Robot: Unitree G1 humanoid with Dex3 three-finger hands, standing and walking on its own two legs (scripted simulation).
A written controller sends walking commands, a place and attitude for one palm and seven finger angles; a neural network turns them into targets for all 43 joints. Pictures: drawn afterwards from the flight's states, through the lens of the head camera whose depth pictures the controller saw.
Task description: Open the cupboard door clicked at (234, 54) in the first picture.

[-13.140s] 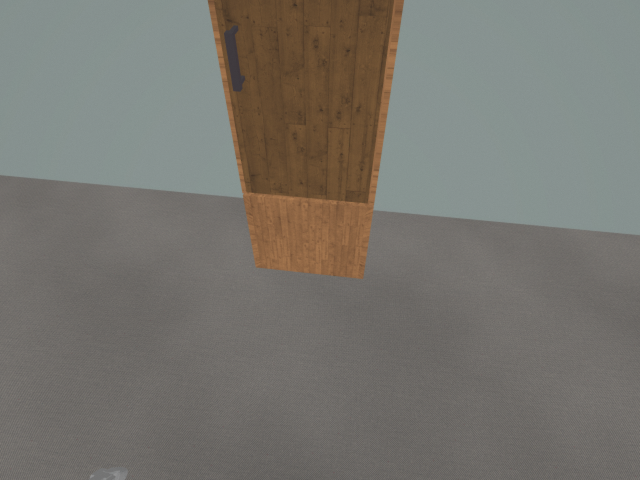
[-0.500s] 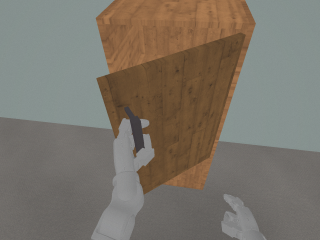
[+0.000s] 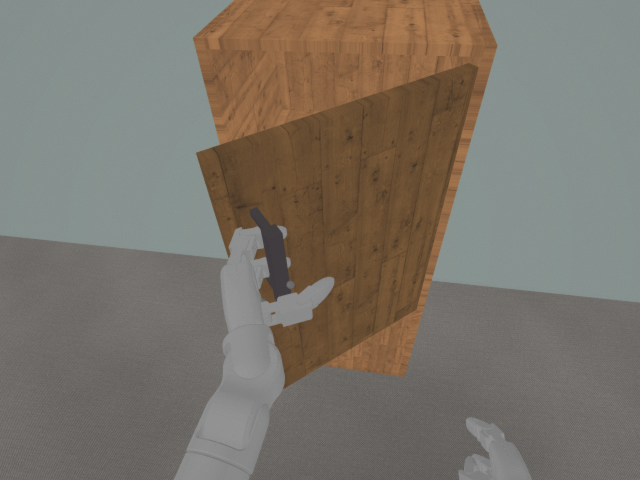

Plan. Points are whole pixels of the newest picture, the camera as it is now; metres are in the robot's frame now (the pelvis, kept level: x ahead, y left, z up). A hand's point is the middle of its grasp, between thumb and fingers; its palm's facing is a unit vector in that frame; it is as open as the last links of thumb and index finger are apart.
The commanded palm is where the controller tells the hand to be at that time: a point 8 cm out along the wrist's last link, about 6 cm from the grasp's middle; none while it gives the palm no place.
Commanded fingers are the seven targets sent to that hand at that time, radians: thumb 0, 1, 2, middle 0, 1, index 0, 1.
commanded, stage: open thumb and fingers to let go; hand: left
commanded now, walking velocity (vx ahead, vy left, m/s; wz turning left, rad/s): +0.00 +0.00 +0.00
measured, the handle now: (271, 258) +0.36 +0.10 +0.10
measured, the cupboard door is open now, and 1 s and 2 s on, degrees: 41 42 42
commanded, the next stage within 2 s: slide the hand sideways off the handle in 0.42 s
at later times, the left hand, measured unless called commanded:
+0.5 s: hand (297, 286) +0.32 +0.06 +0.11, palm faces +0.26 -0.97 -0.01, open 15.1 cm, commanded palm +0.27 +0.11 +0.10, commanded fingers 0.00 -0.50 0.30 -0.15 -0.30 -0.15 -0.30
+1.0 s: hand (284, 319) +0.28 +0.07 +0.10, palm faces -0.16 -0.99 -0.03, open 16.4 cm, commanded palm +0.25 +0.13 +0.10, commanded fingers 0.00 -0.50 0.30 -0.15 -0.30 -0.15 -0.30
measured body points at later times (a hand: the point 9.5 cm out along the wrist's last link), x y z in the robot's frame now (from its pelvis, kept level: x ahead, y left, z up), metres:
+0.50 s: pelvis -0.01 +0.01 +0.00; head -0.02 +0.00 +0.45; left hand +0.30 +0.11 +0.11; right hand +0.17 -0.19 -0.10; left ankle -0.04 +0.13 -0.73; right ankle +0.04 -0.11 -0.73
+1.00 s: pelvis -0.01 +0.01 -0.01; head -0.02 -0.01 +0.44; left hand +0.28 +0.12 +0.10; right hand +0.17 -0.20 -0.09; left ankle -0.04 +0.13 -0.73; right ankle +0.04 -0.11 -0.73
